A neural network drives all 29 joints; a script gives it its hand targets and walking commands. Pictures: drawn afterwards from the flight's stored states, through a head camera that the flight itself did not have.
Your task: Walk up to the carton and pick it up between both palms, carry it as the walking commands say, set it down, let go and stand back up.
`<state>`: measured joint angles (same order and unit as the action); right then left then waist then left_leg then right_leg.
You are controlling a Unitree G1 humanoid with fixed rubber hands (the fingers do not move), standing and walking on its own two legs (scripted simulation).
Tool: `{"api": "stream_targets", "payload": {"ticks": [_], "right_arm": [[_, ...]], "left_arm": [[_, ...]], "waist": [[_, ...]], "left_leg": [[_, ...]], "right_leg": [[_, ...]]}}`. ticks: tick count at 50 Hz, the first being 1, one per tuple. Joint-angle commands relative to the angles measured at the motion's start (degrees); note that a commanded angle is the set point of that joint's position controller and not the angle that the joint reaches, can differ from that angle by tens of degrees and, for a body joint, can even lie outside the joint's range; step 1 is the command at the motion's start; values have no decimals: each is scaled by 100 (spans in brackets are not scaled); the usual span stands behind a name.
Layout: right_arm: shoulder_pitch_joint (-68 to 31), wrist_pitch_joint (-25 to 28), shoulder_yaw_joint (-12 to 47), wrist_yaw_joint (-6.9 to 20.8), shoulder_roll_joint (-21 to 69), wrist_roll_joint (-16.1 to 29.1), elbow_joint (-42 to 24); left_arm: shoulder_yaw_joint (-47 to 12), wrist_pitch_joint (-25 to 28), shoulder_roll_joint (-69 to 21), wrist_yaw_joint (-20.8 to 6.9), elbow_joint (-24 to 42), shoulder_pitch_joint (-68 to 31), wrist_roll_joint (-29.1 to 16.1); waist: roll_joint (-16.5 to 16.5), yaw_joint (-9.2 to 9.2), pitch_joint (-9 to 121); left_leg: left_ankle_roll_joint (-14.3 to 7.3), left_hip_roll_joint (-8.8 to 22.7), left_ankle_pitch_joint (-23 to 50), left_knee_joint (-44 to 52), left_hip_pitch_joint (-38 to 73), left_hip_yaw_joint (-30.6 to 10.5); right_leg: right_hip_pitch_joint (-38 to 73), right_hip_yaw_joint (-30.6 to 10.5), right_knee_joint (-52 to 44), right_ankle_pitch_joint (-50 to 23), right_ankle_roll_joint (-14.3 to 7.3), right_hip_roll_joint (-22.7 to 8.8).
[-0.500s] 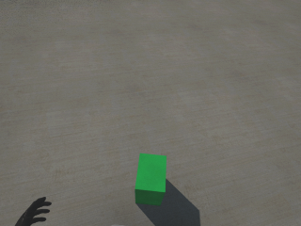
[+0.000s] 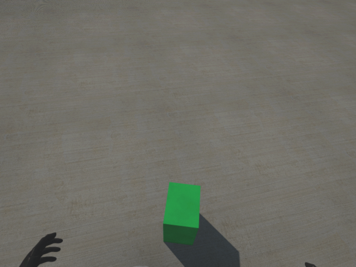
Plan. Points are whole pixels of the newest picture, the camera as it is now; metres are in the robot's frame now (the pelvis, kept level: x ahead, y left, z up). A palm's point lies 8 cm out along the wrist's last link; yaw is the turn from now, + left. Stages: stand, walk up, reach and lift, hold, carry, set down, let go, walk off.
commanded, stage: walk up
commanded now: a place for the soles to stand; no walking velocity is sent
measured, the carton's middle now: (181, 214) +0.47 -0.03 -0.62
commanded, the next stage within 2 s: reach and lift in 0.62 s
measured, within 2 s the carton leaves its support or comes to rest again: neither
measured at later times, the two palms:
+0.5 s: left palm out of the picture +0.12 +0.31 -0.07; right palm out of the picture +0.09 -0.33 -0.09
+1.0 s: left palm (65, 237) +0.20 +0.28 -0.10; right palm (294, 263) +0.17 -0.27 -0.09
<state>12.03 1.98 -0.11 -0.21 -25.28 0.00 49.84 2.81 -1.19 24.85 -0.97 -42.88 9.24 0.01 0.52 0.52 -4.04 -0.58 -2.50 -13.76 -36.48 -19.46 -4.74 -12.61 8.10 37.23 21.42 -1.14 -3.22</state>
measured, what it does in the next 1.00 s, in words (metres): stands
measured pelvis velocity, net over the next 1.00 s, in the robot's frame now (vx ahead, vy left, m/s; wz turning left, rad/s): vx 0.03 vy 0.00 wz -0.05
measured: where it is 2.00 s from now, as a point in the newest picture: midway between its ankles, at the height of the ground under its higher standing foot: outside the picture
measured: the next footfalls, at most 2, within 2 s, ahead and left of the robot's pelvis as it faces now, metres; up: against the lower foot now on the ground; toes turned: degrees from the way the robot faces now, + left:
none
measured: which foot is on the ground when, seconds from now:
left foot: down 0.00-1.00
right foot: down 0.00-1.00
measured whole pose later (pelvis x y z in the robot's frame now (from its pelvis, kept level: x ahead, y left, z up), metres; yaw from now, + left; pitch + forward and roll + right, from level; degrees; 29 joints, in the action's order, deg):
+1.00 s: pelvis +0.03 +0.00 +0.00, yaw -3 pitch +2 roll -1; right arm 5.2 -5.0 -4.6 4.4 -16.0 0.0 38.9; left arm 6.2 -6.8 18.8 -1.7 -36.1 5.0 0.0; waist 0.8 -0.3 -7.7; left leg 0.0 -1.2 -17.6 -39.5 -24.0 -4.1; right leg -16.5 6.1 36.5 22.0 0.2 -1.3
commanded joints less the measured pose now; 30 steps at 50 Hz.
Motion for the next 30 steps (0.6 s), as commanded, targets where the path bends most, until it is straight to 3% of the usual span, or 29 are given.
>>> {"api": "stream_targets", "payload": {"ticks": [1,2,3,4,6,7,8,9,11,12,14,15,16,17,18,19,20,21,22,24,26,27,29,30], "right_arm": [[-428,84,-256,5,-1264,-200,-229],[-497,65,-302,0,-1264,-143,-269],[-361,56,-305,11,-1185,-121,-219],[-617,61,-251,38,-1092,-162,-188],[-257,89,-248,42,-919,-124,-129],[-300,89,-250,52,-1037,-129,-178],[-367,75,-253,60,-943,-148,-165],[-335,58,-240,63,-974,-78,-174],[-213,37,-247,47,-1072,-68,-174],[-300,65,-249,42,-1015,-102,-158],[-213,59,-266,27,-1044,-96,-214],[-384,62,-294,32,-1110,-104,-191],[-343,80,-316,21,-1130,-143,-228],[-403,69,-296,49,-1105,-109,-239],[-369,74,-279,74,-1037,-68,-201],[-425,58,-293,58,-1123,-95,-170],[-467,62,-264,60,-1125,-74,-147],[-467,77,-258,49,-1014,-113,-212],[-453,80,-184,42,-961,-91,-147],[-413,62,-224,40,-1023,-79,-176],[-379,68,-226,56,-820,-40,-242],[-337,45,-200,47,-931,-53,-211],[-328,61,-278,33,-1092,-78,-230],[-177,36,-298,46,-974,-63,-133]], "left_arm": [[307,86,967,7,-207,-92,-18],[290,110,952,-7,-284,63,-45],[277,139,1045,-30,-235,-165,33],[315,149,982,-14,-265,-222,-24],[278,187,1023,-11,-148,-485,37],[269,186,1057,-3,-121,-409,50],[291,203,1064,12,-155,-294,21],[276,208,1087,19,-153,-282,12],[287,193,1160,26,-95,-455,33],[231,169,1046,32,-137,-500,20],[181,139,997,31,-102,-352,-5],[212,146,989,23,-150,-449,16],[216,138,969,14,-40,-383,20],[247,162,1009,21,-160,-237,-4],[262,164,985,4,-141,-301,19],[195,162,1056,-14,-97,-298,1],[206,143,1079,-18,-150,-469,10],[220,155,1033,-7,-110,-286,19],[250,189,1038,16,-174,-196,15],[216,181,1040,8,-140,-308,35],[288,154,1143,24,-90,-363,47],[259,156,1156,36,-154,-369,44],[222,163,1098,40,-43,-297,-16],[219,157,1066,51,-90,-542,11]], "waist": [[-385,125,-110],[-380,236,241],[27,66,116],[-291,130,-107],[188,-82,163],[-282,-63,372],[-69,25,522],[-8,-11,459],[413,13,587],[106,1,428],[111,-6,457],[-236,-58,289],[-337,-15,310],[-85,-5,479],[129,30,610],[76,60,326],[-9,-42,319],[-387,101,323],[-59,118,346],[141,2,463],[512,34,504],[281,-4,482],[-49,29,687],[228,-77,546]], "left_leg": [[-588,952,-729,1602,-1064,-1821],[-483,838,-595,1490,-833,-1529],[-345,677,-689,1402,-929,-1312],[-310,557,-423,1270,-840,-1044],[-190,421,250,972,-154,-656],[-241,446,670,854,44,-625],[-232,431,881,740,38,-603],[-175,381,965,641,78,-511],[-234,342,851,561,115,-416],[-184,382,1094,611,154,-436],[-290,514,568,881,-134,-859],[-278,532,376,971,-51,-782],[-284,585,372,1020,-71,-801],[-292,635,207,1076,-223,-1029],[-310,639,34,1107,-112,-1004],[-286,528,164,1110,-234,-828],[-258,501,173,1025,-127,-777],[-256,492,345,1018,-336,-783],[-265,509,636,861,-325,-846],[-213,374,826,696,-17,-543],[-156,276,1004,314,148,-299],[-116,284,1144,476,127,-349],[-230,361,1232,290,191,-391],[-184,335,1192,409,330,-316]], "right_leg": [[302,-852,-717,737,-250,-140],[455,-965,-1053,831,-351,-286],[461,-884,-1080,751,-329,-288],[216,-988,-1293,621,-387,-510],[99,-893,-1462,243,-401,-640],[146,-906,-1304,-47,-413,-690],[408,-809,-1307,-213,-379,-644],[261,-832,-1379,-195,-443,-727],[306,-866,-1236,11,-449,-740],[105,-843,-1251,28,-453,-765],[221,-802,-1079,195,-336,-524],[-66,-745,-1088,457,-353,-537],[-13,-780,-1158,472,-342,-511],[263,-735,-1155,357,-390,-476],[338,-841,-1266,682,-413,-533],[122,-880,-1246,634,-367,-503],[103,-860,-1393,673,-322,-606],[385,-904,-1199,294,-325,-565],[414,-866,-1206,84,-428,-636],[246,-956,-1350,-59,-458,-678],[217,-864,-1435,-243,-510,-873],[163,-931,-1358,-285,-511,-878],[211,-815,-1230,-489,-467,-872],[70,-711,-1276,-197,-491,-799]]}}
